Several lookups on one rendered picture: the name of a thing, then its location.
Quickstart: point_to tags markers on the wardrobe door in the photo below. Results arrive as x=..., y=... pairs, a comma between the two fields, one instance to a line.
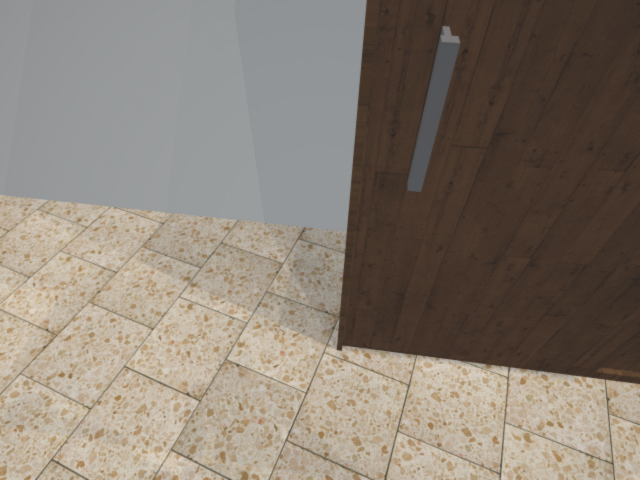
x=628, y=359
x=523, y=246

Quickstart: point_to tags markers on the handle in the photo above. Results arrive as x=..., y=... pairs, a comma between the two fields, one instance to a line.
x=439, y=83

